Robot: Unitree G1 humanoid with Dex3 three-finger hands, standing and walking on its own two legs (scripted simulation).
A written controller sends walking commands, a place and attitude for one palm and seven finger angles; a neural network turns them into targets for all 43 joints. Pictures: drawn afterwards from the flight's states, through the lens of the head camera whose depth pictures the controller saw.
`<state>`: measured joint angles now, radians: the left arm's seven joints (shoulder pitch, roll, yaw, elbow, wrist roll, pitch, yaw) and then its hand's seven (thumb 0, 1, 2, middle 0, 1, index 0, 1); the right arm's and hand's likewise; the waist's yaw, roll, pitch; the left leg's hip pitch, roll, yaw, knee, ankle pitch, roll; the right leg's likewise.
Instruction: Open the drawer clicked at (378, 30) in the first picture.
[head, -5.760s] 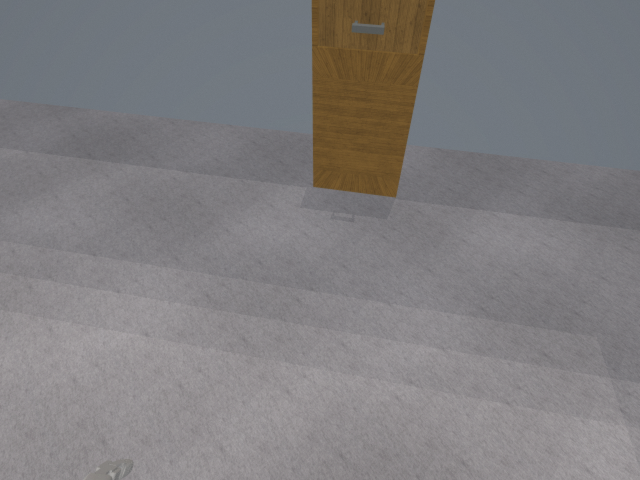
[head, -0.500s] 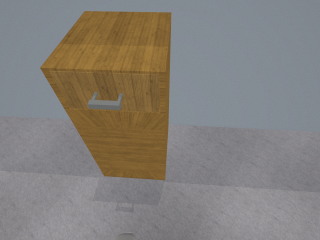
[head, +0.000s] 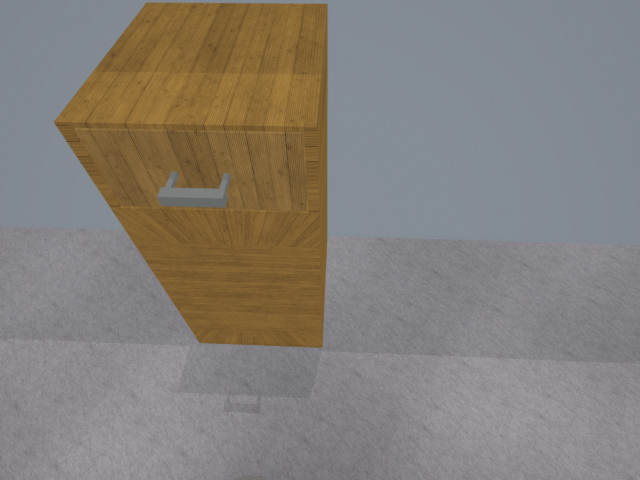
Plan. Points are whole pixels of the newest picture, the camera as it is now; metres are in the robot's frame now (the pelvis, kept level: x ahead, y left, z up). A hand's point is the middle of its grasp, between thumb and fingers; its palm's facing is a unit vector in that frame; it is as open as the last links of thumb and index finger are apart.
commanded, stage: come to a stop and stand still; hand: left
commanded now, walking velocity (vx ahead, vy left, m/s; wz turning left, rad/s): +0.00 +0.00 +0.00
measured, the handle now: (196, 187) +0.54 +0.25 +0.01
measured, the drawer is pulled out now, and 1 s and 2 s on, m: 0.00 0.00 0.00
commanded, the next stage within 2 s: look again from close up in 0.54 s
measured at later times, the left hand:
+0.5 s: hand out of the picture -0.03 +0.14 -0.16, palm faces +0.07 -0.98 -0.20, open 7.3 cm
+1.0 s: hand out of the picture +0.01 +0.20 -0.17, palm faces +0.09 -0.97 -0.22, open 7.4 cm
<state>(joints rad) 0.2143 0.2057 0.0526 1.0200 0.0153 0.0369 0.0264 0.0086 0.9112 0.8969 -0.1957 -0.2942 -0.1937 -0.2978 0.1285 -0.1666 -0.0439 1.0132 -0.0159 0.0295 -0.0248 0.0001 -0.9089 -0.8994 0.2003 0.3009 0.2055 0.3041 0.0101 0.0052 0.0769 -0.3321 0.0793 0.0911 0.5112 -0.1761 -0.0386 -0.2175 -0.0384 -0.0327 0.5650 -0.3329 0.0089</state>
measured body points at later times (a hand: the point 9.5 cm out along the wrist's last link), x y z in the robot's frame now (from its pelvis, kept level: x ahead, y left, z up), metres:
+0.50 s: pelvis -0.03 -0.04 +0.01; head -0.02 -0.04 +0.46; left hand -0.03 +0.19 -0.15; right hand -0.04 -0.25 -0.15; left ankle -0.02 +0.12 -0.73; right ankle -0.03 -0.11 -0.73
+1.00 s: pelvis -0.02 +0.00 +0.00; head -0.04 +0.01 +0.45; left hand +0.01 +0.25 -0.15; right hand +0.04 -0.24 -0.14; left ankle -0.02 +0.12 -0.73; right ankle -0.03 -0.11 -0.73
